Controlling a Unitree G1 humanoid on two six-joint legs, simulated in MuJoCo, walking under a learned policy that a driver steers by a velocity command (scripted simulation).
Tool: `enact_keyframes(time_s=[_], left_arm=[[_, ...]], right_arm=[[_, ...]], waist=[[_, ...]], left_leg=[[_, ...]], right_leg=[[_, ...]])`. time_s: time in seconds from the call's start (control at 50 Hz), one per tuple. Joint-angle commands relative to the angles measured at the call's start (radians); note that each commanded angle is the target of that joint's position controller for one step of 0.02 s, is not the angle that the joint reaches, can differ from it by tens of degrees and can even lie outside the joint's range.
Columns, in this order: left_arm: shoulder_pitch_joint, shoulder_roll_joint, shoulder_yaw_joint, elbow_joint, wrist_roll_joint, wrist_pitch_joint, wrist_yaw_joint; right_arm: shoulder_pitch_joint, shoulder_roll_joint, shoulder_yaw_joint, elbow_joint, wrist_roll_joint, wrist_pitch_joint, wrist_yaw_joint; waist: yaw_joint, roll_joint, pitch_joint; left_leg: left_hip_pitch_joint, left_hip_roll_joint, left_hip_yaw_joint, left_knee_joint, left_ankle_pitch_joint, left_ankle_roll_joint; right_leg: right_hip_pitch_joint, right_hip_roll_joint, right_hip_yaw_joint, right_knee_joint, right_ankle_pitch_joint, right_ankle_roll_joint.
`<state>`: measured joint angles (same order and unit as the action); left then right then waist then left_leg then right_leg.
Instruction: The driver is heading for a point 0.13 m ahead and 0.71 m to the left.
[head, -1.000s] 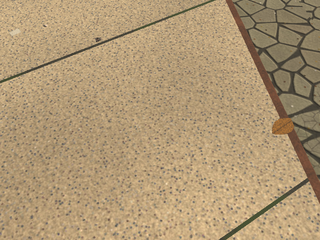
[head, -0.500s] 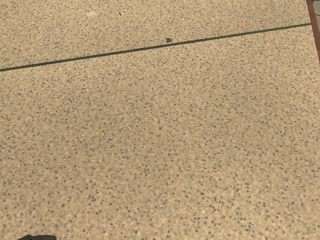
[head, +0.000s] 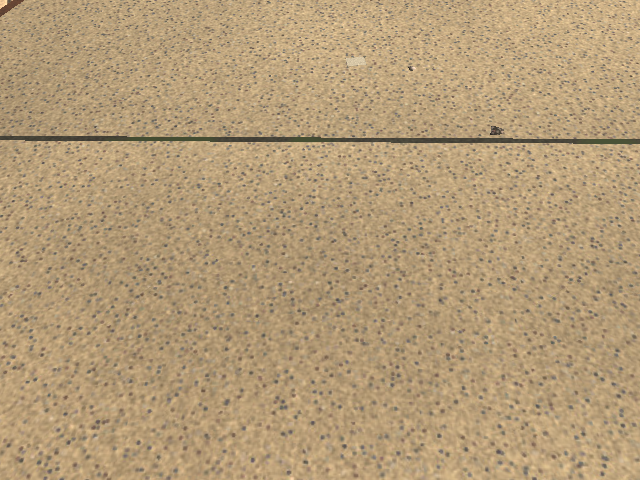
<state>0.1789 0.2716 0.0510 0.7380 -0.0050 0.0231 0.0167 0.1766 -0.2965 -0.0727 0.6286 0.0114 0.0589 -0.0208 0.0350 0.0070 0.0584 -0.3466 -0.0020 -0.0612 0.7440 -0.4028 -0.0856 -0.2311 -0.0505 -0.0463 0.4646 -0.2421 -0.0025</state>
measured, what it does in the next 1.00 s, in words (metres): walks ahead, turning left: left foot, then left foot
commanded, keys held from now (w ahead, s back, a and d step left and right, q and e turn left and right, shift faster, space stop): no key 0.26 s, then q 0.20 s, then w+q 0.54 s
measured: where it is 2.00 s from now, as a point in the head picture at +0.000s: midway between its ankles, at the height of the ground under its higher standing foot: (171, 427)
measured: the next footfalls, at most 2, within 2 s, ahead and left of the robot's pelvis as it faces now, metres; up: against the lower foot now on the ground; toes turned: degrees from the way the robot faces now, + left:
left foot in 0.06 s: +0.03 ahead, +0.14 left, +0.00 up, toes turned -2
left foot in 0.88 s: +0.15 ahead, +0.21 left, +0.00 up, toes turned +22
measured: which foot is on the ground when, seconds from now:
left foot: up 0.00-0.04, down 0.06-0.52, up 0.54-0.86, down 0.88-1.00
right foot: down 0.00-0.88, up 0.90-1.00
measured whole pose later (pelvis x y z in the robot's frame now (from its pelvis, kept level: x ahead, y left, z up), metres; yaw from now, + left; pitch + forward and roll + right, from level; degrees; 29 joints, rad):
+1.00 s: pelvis +0.12 +0.11 -0.01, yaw +22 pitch +1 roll -1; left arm 0.26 0.33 0.07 0.75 -0.03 -0.08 0.00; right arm 0.25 -0.29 -0.06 0.65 0.02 -0.04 0.03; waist 0.02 -0.04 0.03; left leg -0.36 -0.04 0.03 0.61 -0.29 0.08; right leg -0.41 -0.10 0.01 1.19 -0.40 0.01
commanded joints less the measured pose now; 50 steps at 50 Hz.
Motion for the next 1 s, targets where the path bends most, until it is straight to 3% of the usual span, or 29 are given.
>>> enact_keyframes(time_s=[0.02,0.04,0.06,0.08,0.1,0.14,0.18,0.26,0.32,0.4,0.46,0.5,0.52,0.54,0.56,0.58,0.6,0.62,0.7,0.76,0.82,0.86,0.88,0.9,0.92,0.94,0.96,0.98,1.0], left_arm=[[-0.020,0.185,0.043,-0.041,-0.022,-0.007,-0.002],[0.024,0.162,0.034,-0.020,-0.026,-0.014,-0.004],[0.054,0.127,0.019,-0.017,0.001,-0.029,-0.012],[0.084,0.067,-0.002,-0.032,0.038,-0.048,-0.025],[0.015,0.086,-0.003,-0.034,0.037,-0.048,-0.019],[-0.034,0.110,0.000,-0.030,0.030,-0.042,-0.016],[-0.018,0.134,0.005,-0.017,0.027,-0.031,-0.011],[0.012,0.123,0.000,0.018,0.023,-0.033,-0.008],[0.000,0.148,0.012,0.017,0.021,-0.031,0.011],[-0.013,0.140,0.021,-0.007,0.014,-0.026,0.030],[0.011,0.133,0.027,-0.023,0.014,-0.029,0.022],[0.061,0.144,0.033,-0.017,0.016,-0.037,0.012],[0.106,0.170,0.045,-0.004,0.016,-0.040,0.010],[0.211,0.206,0.055,0.024,0.014,-0.042,0.012],[0.246,0.253,0.065,0.032,0.016,-0.050,0.013],[0.201,0.225,0.054,0.007,0.022,-0.062,0.021],[0.138,0.206,0.051,-0.008,0.015,-0.069,0.030],[0.092,0.197,0.049,-0.021,0.007,-0.074,0.036],[0.087,0.195,0.053,-0.023,0.014,-0.079,0.035],[0.095,0.226,0.069,-0.020,-0.003,-0.081,0.019],[0.119,0.250,0.084,-0.006,-0.024,-0.074,-0.001],[0.091,0.249,0.083,-0.002,-0.031,-0.066,-0.010],[0.111,0.202,0.066,-0.001,-0.023,-0.067,-0.014],[0.086,0.133,0.039,-0.035,0.013,-0.073,-0.012],[0.084,0.049,0.012,-0.123,0.019,-0.101,-0.004],[-0.010,0.172,0.036,-0.131,-0.038,-0.128,-0.008],[-0.029,0.182,0.039,-0.142,-0.056,-0.145,-0.014],[-0.005,0.177,0.038,-0.118,-0.031,-0.155,-0.012],[0.016,0.172,0.042,-0.101,-0.001,-0.158,-0.011]], right_arm=[[0.032,-0.071,-0.015,-0.044,-0.001,-0.019,0.006],[0.040,-0.089,-0.017,-0.038,-0.005,-0.019,0.006],[0.052,-0.137,-0.023,-0.044,-0.009,-0.018,-0.002],[-0.003,-0.199,-0.030,-0.057,-0.025,-0.011,-0.011],[-0.038,-0.107,-0.009,-0.057,-0.033,-0.018,-0.001],[-0.060,-0.070,0.003,-0.039,-0.042,-0.034,0.011],[-0.048,-0.085,0.005,-0.025,-0.037,-0.046,0.015],[-0.034,-0.072,0.013,0.003,-0.031,-0.049,0.012],[-0.052,-0.129,-0.005,-0.005,-0.018,-0.043,0.007],[-0.035,-0.158,-0.024,-0.012,-0.009,-0.036,-0.001],[-0.056,-0.161,-0.031,-0.023,-0.001,-0.036,-0.003],[-0.064,-0.135,-0.028,-0.034,0.011,-0.032,-0.006],[-0.079,-0.111,-0.023,-0.047,0.014,-0.031,-0.006],[-0.118,-0.073,-0.015,-0.068,0.017,-0.036,-0.006],[-0.164,-0.073,-0.012,-0.108,0.014,-0.050,0.001],[-0.155,-0.109,-0.025,-0.104,0.006,-0.062,0.008],[-0.109,-0.113,-0.032,-0.085,0.011,-0.064,0.016],[-0.075,-0.105,-0.032,-0.070,0.014,-0.061,0.020],[-0.095,-0.062,-0.017,-0.078,0.008,-0.058,0.042],[-0.115,-0.031,-0.001,-0.100,0.010,-0.061,0.061],[-0.109,-0.060,-0.007,-0.109,0.013,-0.057,0.068],[0.014,-0.093,-0.030,-0.073,0.012,-0.057,0.065],[0.168,-0.157,-0.067,-0.021,0.018,-0.054,0.056],[0.352,-0.260,-0.104,0.020,0.031,-0.050,0.036],[0.309,-0.360,-0.102,-0.021,0.021,-0.075,0.036],[0.271,-0.256,-0.071,-0.034,0.018,-0.108,0.051],[0.243,-0.203,-0.050,-0.020,0.011,-0.126,0.053],[0.193,-0.158,-0.036,-0.023,0.009,-0.133,0.054],[0.126,-0.137,-0.028,-0.033,0.004,-0.130,0.050]], waist=[[-0.026,-0.190,-0.114],[-0.028,-0.158,-0.113],[-0.011,-0.054,-0.164],[0.051,0.172,-0.178],[0.004,0.156,-0.181],[-0.007,0.129,-0.140],[-0.011,0.118,-0.084],[-0.010,0.070,-0.062],[-0.014,0.071,-0.045],[-0.030,0.103,-0.068],[-0.013,0.126,-0.106],[0.009,0.076,-0.153],[0.030,-0.026,-0.137],[0.079,-0.182,-0.106],[0.100,-0.307,-0.054],[0.071,-0.188,-0.016],[0.027,-0.137,0.011],[0.005,-0.133,0.020],[0.019,-0.140,0.024],[0.021,-0.130,0.015],[0.016,-0.122,0.027],[-0.071,-0.095,-0.016],[-0.137,-0.038,-0.110],[-0.212,0.161,-0.164],[-0.118,0.358,-0.257],[-0.162,0.143,-0.218],[-0.130,0.148,-0.127],[-0.094,0.083,-0.085],[-0.054,0.066,-0.065]], left_leg=[[0.127,-0.028,0.082,-0.340,0.191,0.038],[0.226,-0.013,0.051,-0.451,0.304,0.070],[0.366,0.093,-0.076,-0.423,0.503,0.104],[0.376,0.229,-0.210,-0.349,0.675,0.203],[0.257,0.226,-0.200,-0.357,0.526,0.262],[0.217,0.130,-0.142,-0.369,0.321,0.195],[0.167,0.109,-0.134,-0.379,0.311,0.167],[0.154,0.088,-0.117,-0.370,0.315,0.158],[0.132,0.103,-0.181,-0.377,0.364,0.195],[0.139,0.128,-0.277,-0.361,0.443,0.265],[0.153,0.131,-0.312,-0.327,0.499,0.284],[0.052,0.069,-0.275,-0.285,0.223,0.249],[-0.102,0.006,-0.193,-0.200,0.010,0.203],[-0.322,-0.074,-0.044,-0.010,-0.181,0.141],[-0.480,-0.055,0.014,0.240,-0.222,0.112],[-0.510,0.021,-0.046,0.371,-0.171,0.107],[-0.510,0.042,-0.057,0.410,-0.100,0.101],[-0.505,0.061,-0.048,0.411,-0.041,0.090],[-0.347,0.084,0.052,0.269,0.132,0.049],[-0.208,0.087,0.088,0.082,0.126,0.068],[-0.150,0.071,0.135,-0.015,0.084,0.111],[0.050,0.001,0.198,-0.123,0.126,0.163],[0.273,-0.060,0.208,-0.147,0.138,0.200],[0.495,0.068,-0.061,-0.245,0.088,0.273],[0.610,0.299,-0.729,-0.476,-0.250,0.454],[0.568,0.356,-0.779,-0.585,-0.313,0.457],[0.501,0.346,-0.655,-0.565,-0.224,0.433],[0.406,0.299,-0.536,-0.532,-0.085,0.394],[0.312,0.247,-0.424,-0.521,0.031,0.363]], right_leg=[[0.102,-0.188,0.168,-0.053,0.424,-0.190],[0.051,-0.171,0.156,-0.039,0.370,-0.139],[-0.031,-0.126,0.113,0.022,0.231,-0.060],[-0.119,-0.032,0.014,0.066,-0.033,0.022],[-0.039,-0.027,0.027,0.036,-0.089,0.055],[0.000,-0.021,0.018,0.006,0.048,0.066],[0.012,-0.026,0.025,-0.007,0.085,0.064],[0.036,-0.027,0.022,-0.031,0.102,0.063],[0.020,-0.008,-0.003,0.013,0.069,0.073],[-0.040,0.020,-0.015,0.106,0.005,0.073],[-0.066,0.028,0.008,0.133,-0.046,0.057],[0.053,0.018,0.013,0.071,-0.085,0.022],[0.146,-0.044,0.075,0.005,-0.204,-0.020],[0.268,-0.189,0.235,-0.127,-0.384,-0.099],[0.285,-0.409,0.518,-0.289,-0.448,-0.221],[0.236,-0.433,0.536,-0.299,-0.430,-0.242],[0.212,-0.394,0.456,-0.298,-0.405,-0.210],[0.209,-0.355,0.365,-0.306,-0.358,-0.174],[0.123,-0.255,0.058,-0.338,-0.117,-0.125],[0.093,-0.247,-0.052,-0.324,-0.052,-0.119],[0.119,-0.295,-0.063,-0.294,-0.085,-0.128],[0.073,-0.275,-0.126,-0.115,0.122,-0.101],[0.010,-0.215,-0.193,0.134,0.318,-0.069],[-0.229,-0.139,-0.223,0.533,0.061,0.003],[-0.562,0.046,-0.026,0.835,-0.391,0.050],[-0.662,0.017,0.116,0.922,-0.302,0.031],[-0.706,-0.024,0.111,0.897,-0.205,-0.004],[-0.649,-0.066,0.118,0.829,-0.122,-0.019],[-0.572,-0.093,0.128,0.736,-0.050,-0.016]])
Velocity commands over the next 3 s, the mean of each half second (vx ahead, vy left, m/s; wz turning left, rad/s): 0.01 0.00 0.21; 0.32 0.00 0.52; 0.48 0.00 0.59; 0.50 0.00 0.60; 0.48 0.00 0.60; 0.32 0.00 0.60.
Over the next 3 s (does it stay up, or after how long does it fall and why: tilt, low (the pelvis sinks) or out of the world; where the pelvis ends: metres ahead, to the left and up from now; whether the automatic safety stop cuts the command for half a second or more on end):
stays up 0.71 0.86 -0.01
